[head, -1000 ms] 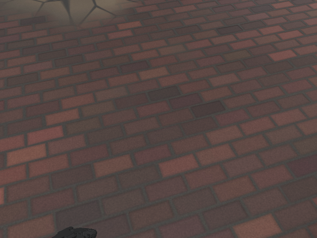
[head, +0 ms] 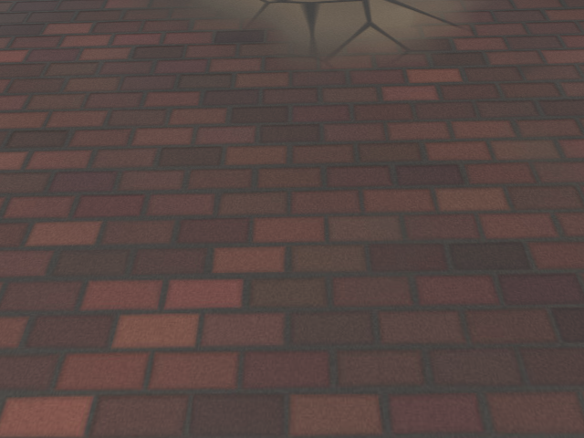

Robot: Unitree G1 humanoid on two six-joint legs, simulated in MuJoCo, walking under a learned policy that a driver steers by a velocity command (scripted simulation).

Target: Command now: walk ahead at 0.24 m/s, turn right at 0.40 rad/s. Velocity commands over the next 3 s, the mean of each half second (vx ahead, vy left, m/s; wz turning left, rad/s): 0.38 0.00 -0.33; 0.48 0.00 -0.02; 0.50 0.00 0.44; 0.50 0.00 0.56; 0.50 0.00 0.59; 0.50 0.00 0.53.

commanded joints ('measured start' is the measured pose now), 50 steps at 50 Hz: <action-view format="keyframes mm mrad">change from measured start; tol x32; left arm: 1 95 82 43 -38 10 12 -13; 32 439 21 14 81 2 -120 -40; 50 -228 68 18 -109 -6 -131 -60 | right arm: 1 -31 -136 -46 -65 20 4 -5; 26 -463 -37 -8 -255 13 -114 86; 32 248 -241 -76 -81 -6 -104 76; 50 249 -153 -35 -3 23 -84 41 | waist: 1 49 96 32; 4 148 -365 53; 27 92 -113 91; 32 -104 297 -442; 50 -72 69 74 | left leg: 1 -167 277 -216 -175 -394 108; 5 -865 -52 -257 740 -275 -3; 15 -490 -26 -226 195 393 -11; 26 -510 -59 -150 -17 252 44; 30 188 -103 -146 -74 289 169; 32 825 350 -868 -154 162 408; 38 150 159 -462 -380 337 274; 50 162 119 -339 -362 377 212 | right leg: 1 194 25 -41 -54 -128 -92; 5 582 -310 894 -634 -381 -373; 12 376 -101 312 -529 324 -180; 25 617 -150 281 -518 453 -200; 30 392 -84 215 -137 1034 -142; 32 -149 154 205 491 -292 -68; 50 -50 23 54 -281 344 -30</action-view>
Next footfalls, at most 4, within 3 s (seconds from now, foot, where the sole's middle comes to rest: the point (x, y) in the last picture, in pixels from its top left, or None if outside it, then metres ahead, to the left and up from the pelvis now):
0.04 right None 0.08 -0.10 -0.76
0.60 left None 0.46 0.02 -0.76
1.10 right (426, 357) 0.72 -0.27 -0.76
1.62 left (310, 274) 0.98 0.00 -0.76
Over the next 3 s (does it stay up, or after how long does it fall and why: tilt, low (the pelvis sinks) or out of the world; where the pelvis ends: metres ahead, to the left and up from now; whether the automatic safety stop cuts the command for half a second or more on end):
stays up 1.47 0.27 0.02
